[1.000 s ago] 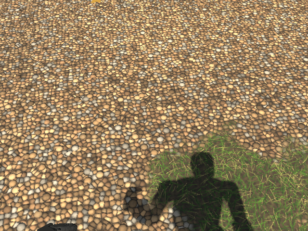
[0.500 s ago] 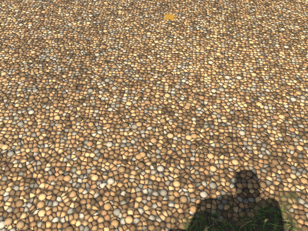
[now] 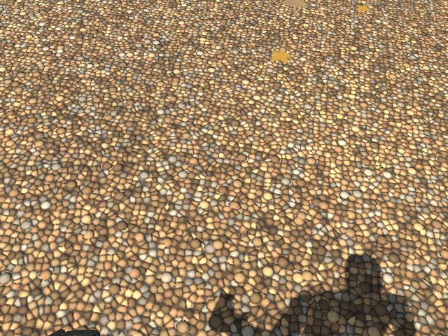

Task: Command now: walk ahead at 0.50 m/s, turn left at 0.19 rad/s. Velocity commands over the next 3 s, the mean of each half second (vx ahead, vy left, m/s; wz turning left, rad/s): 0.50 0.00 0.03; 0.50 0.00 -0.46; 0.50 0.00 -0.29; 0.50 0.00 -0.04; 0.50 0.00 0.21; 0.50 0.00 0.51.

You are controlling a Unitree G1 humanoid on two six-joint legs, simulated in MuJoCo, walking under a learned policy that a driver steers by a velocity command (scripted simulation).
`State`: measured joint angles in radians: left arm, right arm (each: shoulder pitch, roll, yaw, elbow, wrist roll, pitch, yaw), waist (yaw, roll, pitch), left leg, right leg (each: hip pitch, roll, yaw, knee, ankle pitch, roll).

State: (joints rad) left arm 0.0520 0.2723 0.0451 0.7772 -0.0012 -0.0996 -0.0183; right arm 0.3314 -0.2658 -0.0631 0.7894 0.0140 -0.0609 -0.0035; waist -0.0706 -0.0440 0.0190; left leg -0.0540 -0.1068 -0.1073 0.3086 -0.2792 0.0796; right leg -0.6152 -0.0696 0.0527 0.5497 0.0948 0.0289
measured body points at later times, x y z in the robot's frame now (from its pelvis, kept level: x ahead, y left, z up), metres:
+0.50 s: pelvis +0.28 -0.04 +0.00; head +0.31 -0.04 +0.45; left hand +0.27 +0.24 -0.12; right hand +0.49 -0.28 -0.09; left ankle +0.46 +0.13 -0.70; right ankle +0.20 -0.14 -0.74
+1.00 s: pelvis +0.54 -0.02 +0.00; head +0.56 -0.04 +0.45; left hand +0.79 +0.18 -0.09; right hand +0.49 -0.31 -0.13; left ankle +0.49 +0.11 -0.74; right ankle +0.66 -0.22 -0.69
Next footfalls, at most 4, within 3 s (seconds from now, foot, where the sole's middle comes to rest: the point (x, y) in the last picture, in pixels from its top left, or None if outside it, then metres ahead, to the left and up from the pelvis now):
0.10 right None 0.24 -0.14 -0.78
0.62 left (177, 320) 0.53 0.10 -0.78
1.14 right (279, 255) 0.72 -0.23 -0.78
1.68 left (244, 165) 1.11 -0.15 -0.78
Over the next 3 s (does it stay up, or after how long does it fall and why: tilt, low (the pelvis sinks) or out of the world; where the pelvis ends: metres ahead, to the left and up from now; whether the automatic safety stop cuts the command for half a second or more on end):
stays up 1.60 -0.41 0.00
